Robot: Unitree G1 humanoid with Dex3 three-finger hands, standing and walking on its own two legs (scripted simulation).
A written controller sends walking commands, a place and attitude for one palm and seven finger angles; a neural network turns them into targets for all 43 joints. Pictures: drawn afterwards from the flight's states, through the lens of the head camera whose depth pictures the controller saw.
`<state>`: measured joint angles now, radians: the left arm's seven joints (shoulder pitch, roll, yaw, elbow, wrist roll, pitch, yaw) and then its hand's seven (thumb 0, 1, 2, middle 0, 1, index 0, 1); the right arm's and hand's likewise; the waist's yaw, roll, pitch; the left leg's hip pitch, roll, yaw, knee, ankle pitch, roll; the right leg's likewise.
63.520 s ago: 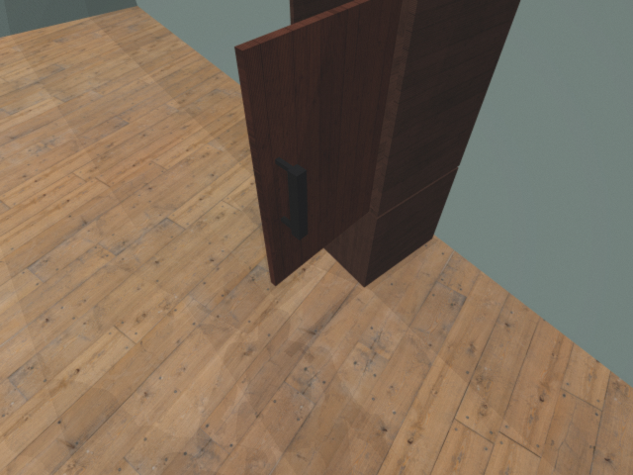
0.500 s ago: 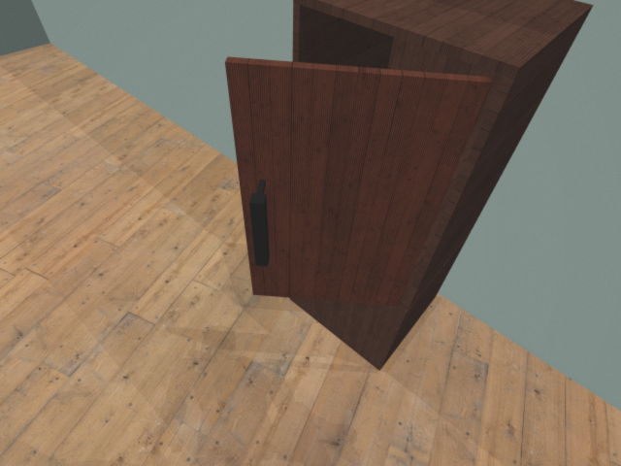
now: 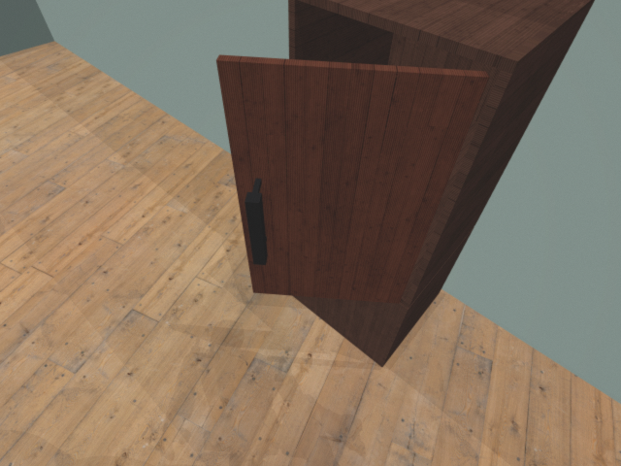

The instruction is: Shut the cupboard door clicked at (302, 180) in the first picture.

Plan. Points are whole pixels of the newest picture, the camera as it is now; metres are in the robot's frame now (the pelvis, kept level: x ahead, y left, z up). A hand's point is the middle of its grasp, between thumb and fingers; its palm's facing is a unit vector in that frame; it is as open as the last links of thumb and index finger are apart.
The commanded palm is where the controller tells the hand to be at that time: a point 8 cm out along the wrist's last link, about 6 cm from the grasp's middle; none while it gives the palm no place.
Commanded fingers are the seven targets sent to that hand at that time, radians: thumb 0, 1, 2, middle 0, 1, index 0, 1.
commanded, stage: look again from close up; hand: left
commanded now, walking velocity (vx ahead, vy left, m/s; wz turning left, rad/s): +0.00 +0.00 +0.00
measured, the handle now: (259, 222) +0.54 +0.13 -0.05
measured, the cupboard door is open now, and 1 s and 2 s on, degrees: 37 37 37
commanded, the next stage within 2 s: shuffle to correct the standing spot in 0.12 s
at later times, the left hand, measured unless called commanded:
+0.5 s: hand out of the picture +0.05 +0.16 -0.18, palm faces -0.03 -0.98 -0.19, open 7.3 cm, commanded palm none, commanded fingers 0.00 0.90 0.90 -0.20 -0.30 -0.20 -0.30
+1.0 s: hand out of the picture +0.06 +0.14 -0.19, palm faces +0.00 -0.98 -0.19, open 7.3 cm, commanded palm none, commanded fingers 0.00 0.90 0.90 -0.20 -0.30 -0.20 -0.30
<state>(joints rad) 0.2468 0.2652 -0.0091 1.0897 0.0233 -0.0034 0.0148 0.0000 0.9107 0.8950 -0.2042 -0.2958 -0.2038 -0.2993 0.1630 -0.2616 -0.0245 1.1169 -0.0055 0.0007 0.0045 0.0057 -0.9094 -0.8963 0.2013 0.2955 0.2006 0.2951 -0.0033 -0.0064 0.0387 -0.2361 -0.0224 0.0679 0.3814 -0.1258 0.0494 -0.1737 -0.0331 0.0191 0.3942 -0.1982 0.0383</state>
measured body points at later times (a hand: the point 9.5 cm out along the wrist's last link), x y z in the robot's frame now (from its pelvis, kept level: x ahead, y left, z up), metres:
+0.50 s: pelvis +0.04 -0.02 +0.00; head +0.04 -0.01 +0.45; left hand +0.05 +0.22 -0.16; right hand +0.06 -0.25 -0.16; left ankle +0.05 +0.08 -0.74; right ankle +0.01 -0.15 -0.74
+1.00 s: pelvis +0.05 -0.03 -0.01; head +0.07 -0.02 +0.44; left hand +0.06 +0.19 -0.17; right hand +0.08 -0.26 -0.16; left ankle +0.06 +0.09 -0.74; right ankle +0.01 -0.15 -0.74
